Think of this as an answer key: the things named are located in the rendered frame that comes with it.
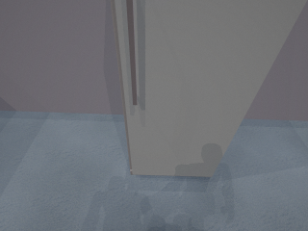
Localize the handle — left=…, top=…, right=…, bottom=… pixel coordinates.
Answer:
left=126, top=0, right=138, bottom=105

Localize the fridge door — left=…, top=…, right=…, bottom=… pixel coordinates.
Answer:
left=115, top=0, right=307, bottom=177

